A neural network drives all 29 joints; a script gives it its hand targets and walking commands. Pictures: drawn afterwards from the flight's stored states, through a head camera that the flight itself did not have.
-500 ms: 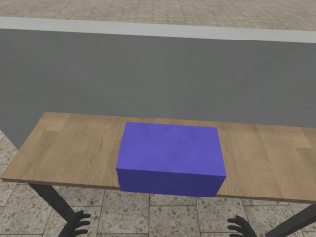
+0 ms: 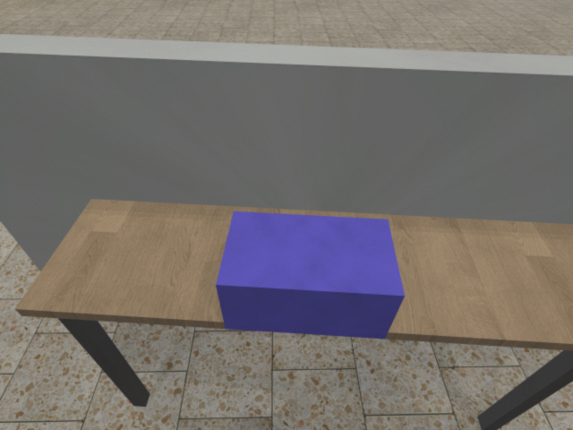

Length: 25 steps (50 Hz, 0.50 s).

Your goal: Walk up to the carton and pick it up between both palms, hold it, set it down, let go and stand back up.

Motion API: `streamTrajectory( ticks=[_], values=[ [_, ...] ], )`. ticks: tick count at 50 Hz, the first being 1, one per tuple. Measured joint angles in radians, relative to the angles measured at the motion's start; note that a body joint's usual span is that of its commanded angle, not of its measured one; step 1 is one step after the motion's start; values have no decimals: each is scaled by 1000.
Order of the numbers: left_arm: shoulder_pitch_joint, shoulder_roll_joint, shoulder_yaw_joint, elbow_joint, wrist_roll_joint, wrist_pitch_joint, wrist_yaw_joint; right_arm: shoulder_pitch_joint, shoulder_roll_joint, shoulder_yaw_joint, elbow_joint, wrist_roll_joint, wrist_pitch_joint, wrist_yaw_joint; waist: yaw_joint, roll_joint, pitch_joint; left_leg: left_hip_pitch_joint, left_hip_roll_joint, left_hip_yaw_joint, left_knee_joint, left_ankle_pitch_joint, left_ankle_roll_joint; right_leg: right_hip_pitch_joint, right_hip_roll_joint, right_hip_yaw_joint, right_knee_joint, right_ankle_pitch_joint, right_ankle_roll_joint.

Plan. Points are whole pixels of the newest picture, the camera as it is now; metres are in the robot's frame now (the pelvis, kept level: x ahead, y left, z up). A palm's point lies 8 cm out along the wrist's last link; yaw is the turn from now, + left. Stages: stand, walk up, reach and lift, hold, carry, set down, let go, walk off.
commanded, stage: stand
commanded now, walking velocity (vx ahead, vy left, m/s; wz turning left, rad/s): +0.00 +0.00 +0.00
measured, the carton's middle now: (307, 273) +0.42 -0.03 -0.05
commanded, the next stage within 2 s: none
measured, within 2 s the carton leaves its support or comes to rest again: neither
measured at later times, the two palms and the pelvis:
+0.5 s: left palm out of the picture +0.02 +0.28 -0.11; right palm out of the picture +0.02 -0.30 -0.12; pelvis -0.02 -0.01 +0.00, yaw -1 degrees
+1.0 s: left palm out of the picture +0.08 +0.28 -0.11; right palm out of the picture +0.06 -0.30 -0.12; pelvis +0.01 -0.01 +0.00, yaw -1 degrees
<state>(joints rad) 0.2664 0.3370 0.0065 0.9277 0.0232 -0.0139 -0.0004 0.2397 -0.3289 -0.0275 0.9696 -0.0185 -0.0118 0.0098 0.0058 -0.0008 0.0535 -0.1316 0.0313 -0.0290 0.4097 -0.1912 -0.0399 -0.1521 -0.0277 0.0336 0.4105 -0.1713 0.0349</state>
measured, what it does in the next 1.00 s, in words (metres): stands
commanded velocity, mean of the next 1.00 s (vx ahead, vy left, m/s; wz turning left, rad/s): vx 0.00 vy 0.00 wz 0.00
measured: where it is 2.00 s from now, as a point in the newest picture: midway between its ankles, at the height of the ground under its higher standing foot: outside the picture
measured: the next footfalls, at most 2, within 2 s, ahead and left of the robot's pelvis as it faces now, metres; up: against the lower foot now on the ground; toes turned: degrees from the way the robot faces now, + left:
none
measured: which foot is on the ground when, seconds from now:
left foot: down 0.00-1.00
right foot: down 0.00-1.00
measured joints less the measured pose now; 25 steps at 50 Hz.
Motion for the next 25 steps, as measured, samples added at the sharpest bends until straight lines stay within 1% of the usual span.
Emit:
streamTrajectory(
  ticks=[13, 25],
  values=[
    [13, -7, -1, 9, -4, 2, 0, 0, 17, -11, 20, 2, 8, 8, 3, 1, 0, -43, -2, 5, 24, 2, 1, -52, -2, 7, 37, 11, -6],
    [28, 3, 6, 8, -10, 3, 0, 13, -7, -26, 18, 5, 10, 7, 0, 7, 3, -56, 10, -2, 24, 16, -6, -72, 13, 7, 46, 10, -16]
  ],
)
